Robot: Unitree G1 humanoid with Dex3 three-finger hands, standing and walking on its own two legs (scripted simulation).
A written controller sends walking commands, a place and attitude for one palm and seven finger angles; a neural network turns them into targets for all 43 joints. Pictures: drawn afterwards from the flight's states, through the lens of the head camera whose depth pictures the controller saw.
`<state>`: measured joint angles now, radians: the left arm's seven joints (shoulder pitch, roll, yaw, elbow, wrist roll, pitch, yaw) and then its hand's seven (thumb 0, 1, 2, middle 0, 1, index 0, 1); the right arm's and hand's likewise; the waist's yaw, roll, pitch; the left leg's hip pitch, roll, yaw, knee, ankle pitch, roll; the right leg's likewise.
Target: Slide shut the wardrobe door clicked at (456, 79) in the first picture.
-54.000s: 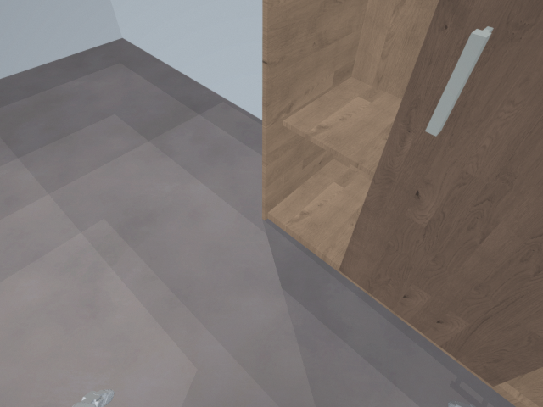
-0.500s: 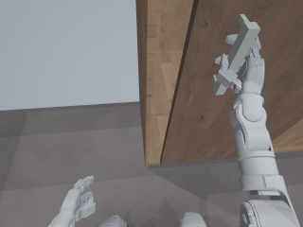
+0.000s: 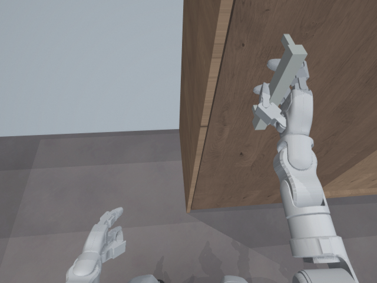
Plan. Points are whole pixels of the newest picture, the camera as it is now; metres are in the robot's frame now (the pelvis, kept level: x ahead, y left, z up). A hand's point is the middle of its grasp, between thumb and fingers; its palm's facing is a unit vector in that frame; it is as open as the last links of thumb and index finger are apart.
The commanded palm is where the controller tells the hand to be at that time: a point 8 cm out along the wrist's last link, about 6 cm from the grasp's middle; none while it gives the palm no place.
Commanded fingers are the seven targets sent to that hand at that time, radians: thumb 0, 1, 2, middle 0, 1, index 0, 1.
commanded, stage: step sideways, sliding the door along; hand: right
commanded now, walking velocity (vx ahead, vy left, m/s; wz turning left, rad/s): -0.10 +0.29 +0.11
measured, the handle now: (271, 87) +0.44 -0.17 +0.16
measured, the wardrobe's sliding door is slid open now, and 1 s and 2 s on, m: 0.00 0.00 0.00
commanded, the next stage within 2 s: stop walking and hold the door there in 0.18 s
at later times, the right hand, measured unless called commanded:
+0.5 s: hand (263, 105) +0.39 -0.14 +0.16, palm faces +0.19 +0.97 -0.14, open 6.3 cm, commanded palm +0.36 -0.17 +0.16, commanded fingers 0.00 -0.90 -0.90 0.45 1.40 0.45 1.40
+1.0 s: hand (266, 106) +0.39 -0.14 +0.16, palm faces +0.06 +0.99 -0.10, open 6.3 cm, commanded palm +0.36 -0.17 +0.16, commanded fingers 0.00 -0.90 -0.90 0.45 1.40 0.45 1.40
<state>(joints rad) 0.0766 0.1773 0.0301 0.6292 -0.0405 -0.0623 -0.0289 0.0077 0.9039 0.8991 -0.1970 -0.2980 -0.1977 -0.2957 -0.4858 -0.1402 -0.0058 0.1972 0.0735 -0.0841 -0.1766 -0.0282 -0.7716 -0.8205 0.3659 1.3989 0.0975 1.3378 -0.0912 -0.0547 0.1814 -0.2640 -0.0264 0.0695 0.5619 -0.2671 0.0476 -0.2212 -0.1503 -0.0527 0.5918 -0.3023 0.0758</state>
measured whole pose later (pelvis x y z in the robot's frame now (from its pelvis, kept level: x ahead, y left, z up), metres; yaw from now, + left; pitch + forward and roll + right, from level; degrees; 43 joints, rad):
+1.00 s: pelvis -0.01 -0.05 +0.01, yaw +5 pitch -2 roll +0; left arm 0.22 0.20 -0.02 0.70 -0.03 -0.04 0.06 0.01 0.90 0.90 -0.20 -0.30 -0.20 -0.30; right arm -0.43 -0.18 -0.03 0.34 0.09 -0.07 -0.16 -0.01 -0.75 -0.77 0.43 1.40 0.21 1.35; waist -0.01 -0.03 0.04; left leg -0.24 0.00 -0.05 0.45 -0.18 -0.02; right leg -0.15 -0.06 -0.16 0.47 -0.29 0.00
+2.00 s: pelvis -0.05 -0.01 +0.00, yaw +1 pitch +1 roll -1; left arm 0.27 0.24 0.00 0.70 -0.03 -0.16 0.00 0.01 0.90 0.90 -0.20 -0.30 -0.20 -0.30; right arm -0.63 -0.24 -0.17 0.65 0.04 -0.16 -0.11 -0.01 0.10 -0.42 0.41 1.31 0.19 1.29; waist 0.05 0.00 0.00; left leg -0.38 0.01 0.03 0.52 -0.16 0.02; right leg -0.30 -0.06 -0.08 0.52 -0.24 0.02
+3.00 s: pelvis -0.01 -0.04 +0.00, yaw +6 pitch +2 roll +0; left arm 0.27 0.21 -0.05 0.67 -0.02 -0.11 0.07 0.01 0.90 0.90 -0.20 -0.30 -0.20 -0.30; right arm -0.41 -0.32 -0.27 0.37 0.12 -0.07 0.03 -0.02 0.55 -0.20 0.40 1.19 0.28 1.16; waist 0.00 -0.02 -0.05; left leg -0.35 -0.02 -0.04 0.51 -0.20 -0.01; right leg -0.26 0.01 -0.01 0.55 -0.32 -0.02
